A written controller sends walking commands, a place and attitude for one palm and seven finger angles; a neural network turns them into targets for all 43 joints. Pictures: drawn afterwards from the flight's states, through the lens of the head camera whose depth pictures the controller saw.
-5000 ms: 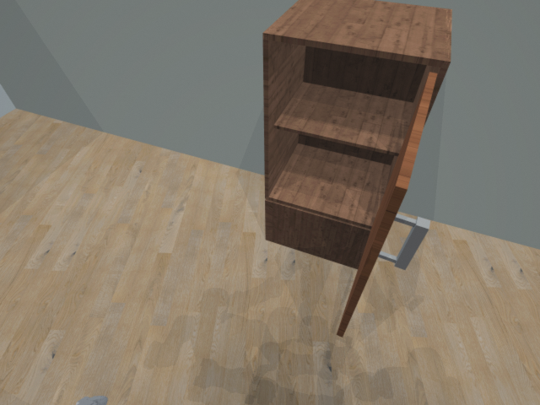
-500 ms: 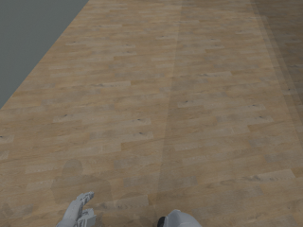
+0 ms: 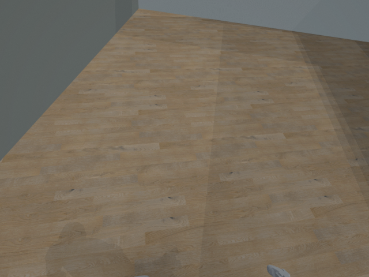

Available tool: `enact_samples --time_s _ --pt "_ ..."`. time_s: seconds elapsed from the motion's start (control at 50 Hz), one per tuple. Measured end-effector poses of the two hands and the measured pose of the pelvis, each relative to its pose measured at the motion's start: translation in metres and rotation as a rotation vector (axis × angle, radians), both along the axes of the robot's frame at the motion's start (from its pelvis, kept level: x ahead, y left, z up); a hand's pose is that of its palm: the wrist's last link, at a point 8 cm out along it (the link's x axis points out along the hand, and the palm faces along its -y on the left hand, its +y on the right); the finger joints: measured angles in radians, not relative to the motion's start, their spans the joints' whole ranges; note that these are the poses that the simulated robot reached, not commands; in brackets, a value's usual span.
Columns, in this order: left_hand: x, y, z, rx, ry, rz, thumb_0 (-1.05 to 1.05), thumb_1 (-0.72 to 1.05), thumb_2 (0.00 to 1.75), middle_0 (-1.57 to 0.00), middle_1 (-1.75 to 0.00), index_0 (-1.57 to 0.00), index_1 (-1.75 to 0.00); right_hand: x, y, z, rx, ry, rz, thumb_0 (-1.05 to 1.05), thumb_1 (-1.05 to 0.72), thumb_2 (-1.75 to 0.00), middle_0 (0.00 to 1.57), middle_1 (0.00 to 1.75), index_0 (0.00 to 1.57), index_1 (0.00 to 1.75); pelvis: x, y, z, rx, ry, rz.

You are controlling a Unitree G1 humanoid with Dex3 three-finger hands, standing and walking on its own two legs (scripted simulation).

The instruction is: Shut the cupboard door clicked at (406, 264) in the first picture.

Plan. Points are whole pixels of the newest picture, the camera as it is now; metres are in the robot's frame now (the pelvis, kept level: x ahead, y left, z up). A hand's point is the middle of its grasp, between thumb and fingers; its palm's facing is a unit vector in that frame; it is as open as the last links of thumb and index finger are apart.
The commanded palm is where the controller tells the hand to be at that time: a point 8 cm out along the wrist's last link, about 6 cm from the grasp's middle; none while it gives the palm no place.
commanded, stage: walk around to get in front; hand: left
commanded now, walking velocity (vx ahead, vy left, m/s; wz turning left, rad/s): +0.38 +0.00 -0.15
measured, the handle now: out of the picture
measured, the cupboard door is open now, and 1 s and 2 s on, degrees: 86 86 86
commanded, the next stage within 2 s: walk to a spot facing it in 1.60 s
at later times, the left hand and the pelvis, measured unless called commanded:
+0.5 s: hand (151, 207) +0.33 +0.12 -0.16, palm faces -0.10 -0.97 -0.20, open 7.4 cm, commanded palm none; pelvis +0.21 -0.05 +0.00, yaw -4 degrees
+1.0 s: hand (145, 196) +0.38 +0.15 -0.18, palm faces +0.05 -0.99 -0.12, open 7.4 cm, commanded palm none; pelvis +0.43 -0.02 +0.00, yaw -2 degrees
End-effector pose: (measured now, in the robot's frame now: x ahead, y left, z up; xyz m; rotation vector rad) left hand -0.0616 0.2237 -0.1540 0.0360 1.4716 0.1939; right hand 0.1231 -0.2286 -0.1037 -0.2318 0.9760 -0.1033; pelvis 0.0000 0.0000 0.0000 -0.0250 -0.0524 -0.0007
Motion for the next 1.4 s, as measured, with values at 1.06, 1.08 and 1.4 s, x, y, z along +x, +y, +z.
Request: enact_samples --time_s 1.06,1.08,1.4 --pt "0.482 -0.011 0.008 -0.012 -0.012 -0.077 0.00 0.91 0.90 -0.19 -0.30 -0.20 -0.30 0.384 -0.020 -0.006 0.000 0.154 -0.125 0.00 -0.91 -0.90 0.20 0.30 0.20 0.30 0.450 -0.012 0.009 0.005 0.013 -0.044" --pt "0.499 -0.009 0.012 -0.005 -0.035 -0.083 0.00 0.91 0.90 -0.19 -0.30 -0.19 -0.30 0.380 -0.017 -0.007 0.005 0.180 -0.148 0.00 -0.92 -0.90 0.20 0.30 0.20 0.30 0.458 -0.011 0.013 0.007 0.016 -0.046" --pt "0.767 -0.065 0.036 0.045 -0.270 -0.280 0.00 0.91 0.90 -0.19 -0.30 -0.19 -0.30 0.349 -0.009 -0.029 0.184 0.569 -0.371 0.00 -0.91 -0.90 0.20 0.30 0.20 0.30 0.594 -0.058 0.011 0.050 0.043 -0.111"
